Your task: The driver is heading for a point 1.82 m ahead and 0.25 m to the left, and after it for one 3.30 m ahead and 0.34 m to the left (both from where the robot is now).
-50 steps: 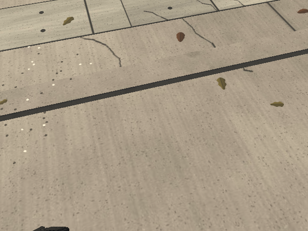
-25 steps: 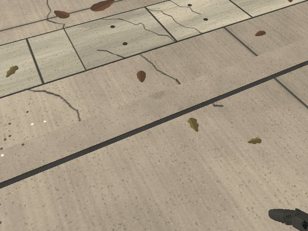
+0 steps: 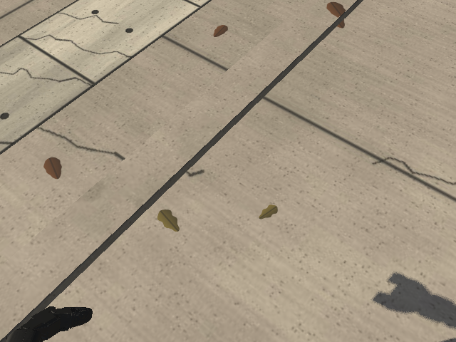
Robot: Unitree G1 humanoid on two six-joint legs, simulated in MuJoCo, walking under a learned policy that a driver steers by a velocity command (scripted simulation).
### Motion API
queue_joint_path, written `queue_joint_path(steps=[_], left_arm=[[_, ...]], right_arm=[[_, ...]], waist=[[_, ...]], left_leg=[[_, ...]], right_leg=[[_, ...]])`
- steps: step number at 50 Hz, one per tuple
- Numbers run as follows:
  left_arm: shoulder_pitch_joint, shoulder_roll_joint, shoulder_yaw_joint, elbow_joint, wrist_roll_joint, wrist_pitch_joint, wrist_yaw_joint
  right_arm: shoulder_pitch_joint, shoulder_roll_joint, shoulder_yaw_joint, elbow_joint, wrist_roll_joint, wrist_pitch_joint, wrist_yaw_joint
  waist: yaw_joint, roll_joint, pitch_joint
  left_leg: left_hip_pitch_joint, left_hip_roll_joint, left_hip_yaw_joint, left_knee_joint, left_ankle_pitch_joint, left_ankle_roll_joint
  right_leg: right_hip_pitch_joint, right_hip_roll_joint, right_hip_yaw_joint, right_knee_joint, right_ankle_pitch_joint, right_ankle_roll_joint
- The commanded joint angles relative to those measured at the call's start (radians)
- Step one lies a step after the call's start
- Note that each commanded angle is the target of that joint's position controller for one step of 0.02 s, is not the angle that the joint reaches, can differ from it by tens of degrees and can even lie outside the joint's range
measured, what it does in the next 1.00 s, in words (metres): walks ahead: left foot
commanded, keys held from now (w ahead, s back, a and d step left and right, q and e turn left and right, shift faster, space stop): no key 1.00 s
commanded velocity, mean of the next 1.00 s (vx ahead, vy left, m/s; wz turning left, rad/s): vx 0.05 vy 0.00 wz -0.10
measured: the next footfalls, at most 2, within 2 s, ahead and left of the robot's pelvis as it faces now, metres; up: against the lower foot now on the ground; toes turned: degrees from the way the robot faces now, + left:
left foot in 0.36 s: +0.15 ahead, +0.16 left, +0.00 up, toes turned -3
left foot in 1.98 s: +0.56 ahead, +0.13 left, +0.00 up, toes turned -1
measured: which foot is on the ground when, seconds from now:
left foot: up 0.00-0.34, down 0.36-1.00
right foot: down 0.00-1.00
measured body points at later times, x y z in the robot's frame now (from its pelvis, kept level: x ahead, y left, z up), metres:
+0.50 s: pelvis +0.09 +0.02 +0.02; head +0.10 +0.03 +0.47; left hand +0.25 +0.26 -0.10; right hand +0.19 -0.25 -0.10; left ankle +0.11 +0.16 -0.72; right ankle +0.13 -0.08 -0.72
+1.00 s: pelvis +0.12 +0.03 +0.02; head +0.13 +0.03 +0.47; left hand +0.24 +0.29 -0.11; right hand +0.19 -0.23 -0.12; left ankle +0.11 +0.16 -0.72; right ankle +0.13 -0.08 -0.72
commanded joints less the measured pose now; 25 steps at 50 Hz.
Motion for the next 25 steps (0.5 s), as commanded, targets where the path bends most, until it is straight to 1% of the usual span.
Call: queue_joint_path(steps=[1, 2, 3, 4, 5, 6, 8, 9, 11, 14, 15, 16, 17, 18, 19, 20, 21, 22, 23, 24, 25], left_arm=[[0.21, 0.178, 0.048, -0.055, 0.014, -0.009, 0.008], [0.16, 0.141, 0.035, -0.035, -0.005, -0.011, 0.008], [0.122, 0.109, 0.022, -0.029, -0.011, -0.01, 0.011], [0.09, 0.11, 0.02, -0.025, -0.003, -0.009, 0.014], [0.07, 0.117, 0.021, -0.023, 0.01, -0.01, 0.015], [0.054, 0.117, 0.021, -0.017, 0.018, -0.015, 0.016], [0.042, 0.11, 0.019, 0.001, 0.019, -0.022, 0.023], [0.039, 0.106, 0.017, 0.011, 0.017, -0.02, 0.027], [0.03, 0.098, 0.014, 0.027, 0.017, -0.012, 0.034], [0.039, 0.088, 0.007, 0.057, 0.022, 0.001, 0.035], [0.042, 0.081, 0.003, 0.067, 0.021, 0.004, 0.033], [0.037, 0.069, -0.003, 0.077, 0.018, 0.007, 0.031], [0.032, 0.052, -0.011, 0.086, 0.013, 0.009, 0.03], [0.07, 0.029, -0.02, 0.107, 0.013, 0.007, 0.029], [0.102, 0.015, -0.025, 0.119, 0.023, 0.002, 0.029], [0.165, 0.014, -0.019, 0.124, 0.021, -0.002, 0.027], [0.107, 0.03, -0.019, 0.127, 0.029, 0.0, 0.031], [0.068, 0.046, -0.012, 0.119, 0.023, 0.006, 0.034], [0.062, 0.039, -0.012, 0.124, 0.018, 0.013, 0.04], [0.063, 0.046, -0.01, 0.128, 0.019, 0.021, 0.043], [0.07, 0.04, -0.01, 0.135, 0.019, 0.023, 0.044]], right_arm=[[0.018, -0.155, -0.011, -0.082, 0.024, -0.018, 0.02], [-0.032, -0.137, -0.006, -0.101, 0.024, -0.008, 0.011], [-0.046, -0.123, -0.003, -0.087, 0.009, 0.006, -0.002], [-0.03, -0.127, -0.006, -0.085, 0.005, 0.022, -0.01], [-0.003, -0.125, -0.008, -0.075, 0.004, 0.036, -0.013], [0.021, -0.109, -0.006, -0.066, 0.001, 0.043, -0.018], [0.024, -0.082, 0.0, -0.059, -0.007, 0.05, -0.028], [0.01, -0.07, 0.004, -0.059, -0.01, 0.053, -0.031], [-0.026, -0.056, 0.01, -0.06, -0.008, 0.059, -0.031], [-0.079, -0.063, 0.009, -0.066, -0.002, 0.064, -0.028], [-0.086, -0.062, 0.008, -0.066, -0.003, 0.063, -0.026], [-0.081, -0.055, 0.009, -0.062, -0.006, 0.06, -0.023], [-0.061, -0.042, 0.012, -0.052, -0.013, 0.055, -0.018], [-0.056, -0.048, 0.013, -0.05, -0.025, 0.05, -0.014], [-0.051, -0.094, 0.008, -0.059, -0.035, 0.046, -0.014], [-0.1, -0.152, -0.007, -0.052, -0.027, 0.047, -0.016], [-0.11, -0.085, 0.003, -0.051, -0.023, 0.042, -0.008], [-0.112, -0.054, 0.015, -0.047, -0.028, 0.036, -0.004], [-0.122, -0.053, 0.017, -0.044, -0.03, 0.029, -0.003], [-0.12, -0.052, 0.018, -0.043, -0.026, 0.021, -0.002], [-0.106, -0.049, 0.02, -0.034, -0.022, 0.015, -0.004]], waist=[[0.143, -0.074, -0.494], [0.113, -0.03, -0.354], [0.088, 0.006, -0.277], [0.054, -0.019, -0.238], [0.031, -0.043, -0.226], [0.016, -0.056, -0.228], [0.01, -0.06, -0.235], [0.014, -0.061, -0.239], [0.031, -0.077, -0.235], [0.059, -0.096, -0.191], [0.061, -0.098, -0.175], [0.051, -0.092, -0.162], [0.032, -0.081, -0.153], [0.031, -0.058, -0.143], [0.051, 0.007, -0.138], [0.125, 0.15, -0.116], [0.086, 0.151, -0.113], [0.076, 0.139, -0.098], [0.078, 0.131, -0.092], [0.071, 0.125, -0.084], [0.069, 0.112, -0.091]], left_leg=[[-0.484, -0.03, -0.21, 0.541, -0.059, 0.002], [-0.524, 0.006, -0.183, 0.46, 0.025, 0.005], [-0.491, 0.035, -0.184, 0.394, 0.07, -0.002], [-0.416, 0.046, -0.187, 0.346, 0.103, -0.007], [-0.339, 0.038, -0.177, 0.325, 0.129, -0.011], [-0.297, 0.031, -0.168, 0.288, 0.146, -0.018], [-0.263, 0.025, -0.164, 0.176, 0.176, -0.028], [-0.253, 0.028, -0.167, 0.117, 0.2, -0.031], [-0.216, 0.031, -0.169, 0.006, 0.256, -0.031], [-0.168, 0.02, -0.163, -0.122, 0.284, -0.024], [-0.152, 0.013, -0.159, -0.17, 0.282, -0.018], [-0.116, 0.005, -0.149, -0.244, 0.306, -0.008], [-0.05, -0.006, -0.133, -0.351, 0.371, 0.007], [0.003, 0.009, -0.155, -0.435, 0.446, 0.026], [0.032, 0.094, -0.243, -0.468, 0.546, 0.058], [-0.045, 0.119, -0.26, -0.451, 0.44, 0.101], [-0.152, 0.089, -0.252, -0.491, 0.256, 0.102], [-0.196, 0.067, -0.236, -0.508, 0.194, 0.08], [-0.203, 0.051, -0.219, -0.503, 0.22, 0.059], [-0.187, 0.041, -0.206, -0.493, 0.26, 0.049], [-0.165, 0.036, -0.198, -0.477, 0.303, 0.045]], right_leg=[[0.765, -0.376, 0.545, -0.162, 0.583, -0.31], [0.636, -0.321, 0.437, -0.182, 0.477, -0.253], [0.507, -0.281, 0.38, -0.208, 0.42, -0.216], [0.382, -0.26, 0.342, -0.239, 0.4, -0.203], [0.292, -0.241, 0.31, -0.269, 0.393, -0.198], [0.247, -0.23, 0.276, -0.281, 0.413, -0.2], [0.223, -0.212, 0.227, -0.287, 0.429, -0.196], [0.226, -0.205, 0.215, -0.288, 0.394, -0.19], [0.219, -0.191, 0.205, -0.304, 0.236, -0.174], [0.197, -0.187, 0.234, -0.331, -0.042, -0.159], [0.196, -0.186, 0.247, -0.328, -0.11, -0.151], [0.19, -0.179, 0.251, -0.315, -0.165, -0.135], [0.171, -0.162, 0.244, -0.296, -0.215, -0.107], [0.154, -0.132, 0.235, -0.277, -0.252, -0.06], [0.137, -0.085, 0.202, -0.215, -0.28, -0.009], [0.15, -0.01, 0.116, -0.205, -0.272, 0.029], [0.261, -0.002, 0.09, -0.171, -0.201, 0.053], [0.3, -0.009, 0.096, -0.156, -0.164, 0.048], [0.314, -0.021, 0.105, -0.153, -0.141, 0.035], [0.304, -0.026, 0.116, -0.155, -0.12, 0.026], [0.303, -0.031, 0.123, -0.159, -0.092, 0.02]])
